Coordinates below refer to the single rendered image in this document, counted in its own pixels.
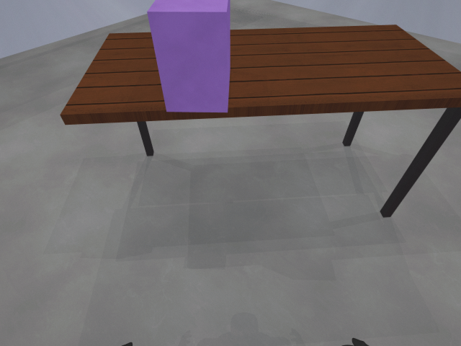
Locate carton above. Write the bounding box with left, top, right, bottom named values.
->
left=147, top=0, right=231, bottom=112

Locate table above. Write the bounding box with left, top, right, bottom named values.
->
left=60, top=25, right=461, bottom=218

